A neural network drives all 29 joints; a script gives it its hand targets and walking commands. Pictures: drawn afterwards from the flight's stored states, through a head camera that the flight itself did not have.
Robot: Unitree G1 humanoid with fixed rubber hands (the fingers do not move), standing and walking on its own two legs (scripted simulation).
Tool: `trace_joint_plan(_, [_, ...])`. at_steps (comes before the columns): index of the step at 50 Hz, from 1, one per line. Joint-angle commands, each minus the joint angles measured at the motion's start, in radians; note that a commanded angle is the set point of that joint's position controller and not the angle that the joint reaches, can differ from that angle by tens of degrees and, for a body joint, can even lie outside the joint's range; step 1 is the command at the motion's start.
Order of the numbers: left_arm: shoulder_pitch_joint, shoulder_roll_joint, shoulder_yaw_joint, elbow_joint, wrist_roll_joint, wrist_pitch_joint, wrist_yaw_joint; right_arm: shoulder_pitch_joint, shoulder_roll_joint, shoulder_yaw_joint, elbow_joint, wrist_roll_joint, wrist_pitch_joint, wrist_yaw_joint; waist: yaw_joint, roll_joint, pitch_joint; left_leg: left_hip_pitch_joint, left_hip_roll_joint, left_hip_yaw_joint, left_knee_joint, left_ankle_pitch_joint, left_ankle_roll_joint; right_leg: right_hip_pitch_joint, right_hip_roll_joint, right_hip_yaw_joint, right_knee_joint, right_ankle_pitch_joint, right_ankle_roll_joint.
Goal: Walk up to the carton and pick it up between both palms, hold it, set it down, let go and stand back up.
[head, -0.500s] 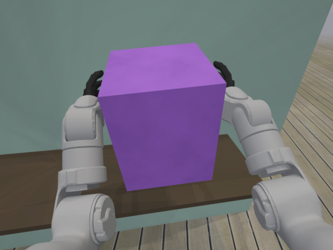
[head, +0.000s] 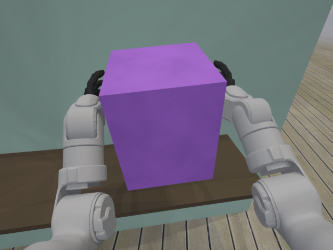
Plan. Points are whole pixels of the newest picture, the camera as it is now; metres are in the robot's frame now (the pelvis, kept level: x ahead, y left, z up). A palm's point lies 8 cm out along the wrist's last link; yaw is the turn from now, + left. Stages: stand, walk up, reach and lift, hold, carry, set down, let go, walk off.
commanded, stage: hold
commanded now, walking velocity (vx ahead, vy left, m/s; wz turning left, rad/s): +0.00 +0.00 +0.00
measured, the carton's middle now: (162, 115) +0.36 +0.00 +0.24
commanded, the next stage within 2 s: none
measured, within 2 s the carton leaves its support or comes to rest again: neither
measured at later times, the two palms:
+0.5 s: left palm (92, 102) +0.36 +0.15 +0.28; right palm (224, 92) +0.36 -0.14 +0.30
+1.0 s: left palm (93, 102) +0.36 +0.15 +0.27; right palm (224, 91) +0.36 -0.14 +0.30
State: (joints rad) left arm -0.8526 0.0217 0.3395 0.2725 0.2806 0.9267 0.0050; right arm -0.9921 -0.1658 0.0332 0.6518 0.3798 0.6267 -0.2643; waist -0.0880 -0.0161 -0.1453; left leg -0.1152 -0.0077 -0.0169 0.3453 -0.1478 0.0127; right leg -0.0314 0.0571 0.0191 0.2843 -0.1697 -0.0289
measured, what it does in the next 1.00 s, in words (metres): stands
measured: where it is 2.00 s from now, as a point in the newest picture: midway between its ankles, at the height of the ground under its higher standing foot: outside the picture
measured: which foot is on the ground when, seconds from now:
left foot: down 0.00-1.00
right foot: down 0.00-1.00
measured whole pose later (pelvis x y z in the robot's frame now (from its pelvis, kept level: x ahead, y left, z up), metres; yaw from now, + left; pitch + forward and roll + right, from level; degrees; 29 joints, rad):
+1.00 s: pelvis +0.00 +0.00 +0.00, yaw +0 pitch -4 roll -1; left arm -0.87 0.03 0.35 0.31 0.26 0.91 0.01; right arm -1.01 -0.18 0.05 0.66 0.40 0.64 -0.28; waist -0.09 -0.02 -0.15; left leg -0.13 -0.01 -0.03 0.35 -0.15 0.01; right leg -0.04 0.06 0.01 0.28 -0.17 -0.03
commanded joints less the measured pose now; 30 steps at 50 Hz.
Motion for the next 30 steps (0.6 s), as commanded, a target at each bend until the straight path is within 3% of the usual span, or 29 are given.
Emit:
trace_joint_plan(1, [-0.798, -0.542, -0.423, -0.162, -0.205, -0.105, -0.143, -0.758, 0.68, 0.244, -0.279, 0.155, -0.015, 0.117, -0.004, 0.038, -0.314, 0.153, -0.008, -0.014, -0.019, 0.157, -0.022, 0.023, 0.003, 0.004, -0.02, 0.232, 0.085])
trace_joint_plan(19, [-0.797, -0.545, -0.425, -0.163, -0.204, -0.102, -0.144, -0.757, 0.676, 0.241, -0.278, 0.153, -0.012, 0.117, -0.005, 0.043, -0.309, 0.149, -0.006, -0.014, -0.022, 0.153, -0.025, 0.023, 0.005, 0.004, -0.019, 0.221, 0.081])
trace_joint_plan(23, [-0.785, -0.539, -0.41, -0.148, -0.213, -0.101, -0.144, -0.774, 0.687, 0.265, -0.325, 0.174, -0.017, 0.099, -0.003, 0.025, -0.336, 0.182, -0.019, -0.016, -0.001, 0.209, -0.036, 0.028, 0.009, -0.007, -0.024, 0.273, 0.091])
trace_joint_plan(30, [-0.817, -0.544, -0.412, -0.119, -0.206, -0.102, -0.147, -0.769, 0.672, 0.221, -0.26, 0.152, -0.009, 0.104, -0.023, 0.064, -0.274, 0.151, -0.007, -0.02, -0.023, 0.133, -0.043, -0.011, 0.006, -0.008, -0.038, 0.171, 0.076])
